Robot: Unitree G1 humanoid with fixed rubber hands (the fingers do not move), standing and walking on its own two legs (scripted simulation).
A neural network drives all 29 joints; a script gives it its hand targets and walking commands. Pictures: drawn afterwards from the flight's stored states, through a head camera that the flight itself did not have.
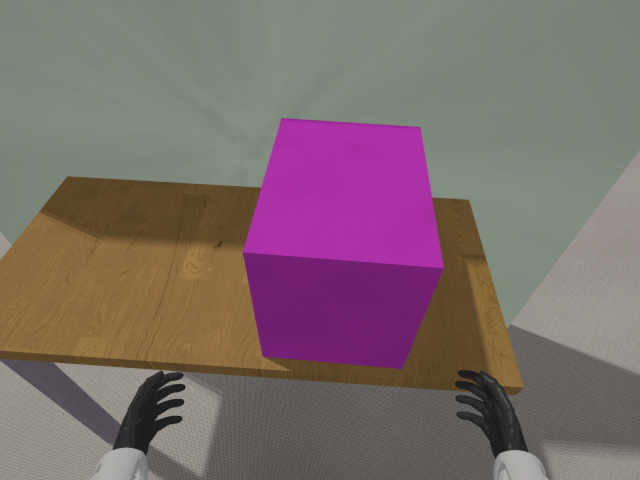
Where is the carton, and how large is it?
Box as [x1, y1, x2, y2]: [243, 118, 443, 368]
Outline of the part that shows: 281,118 243,250 262,355 401,368 443,268 420,128 411,126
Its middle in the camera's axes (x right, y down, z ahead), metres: +0.04 +0.00 +0.65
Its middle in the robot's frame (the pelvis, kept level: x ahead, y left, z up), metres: +0.47 +0.01 +0.00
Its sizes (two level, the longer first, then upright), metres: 0.299 0.231 0.264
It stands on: a table, 0.65 m high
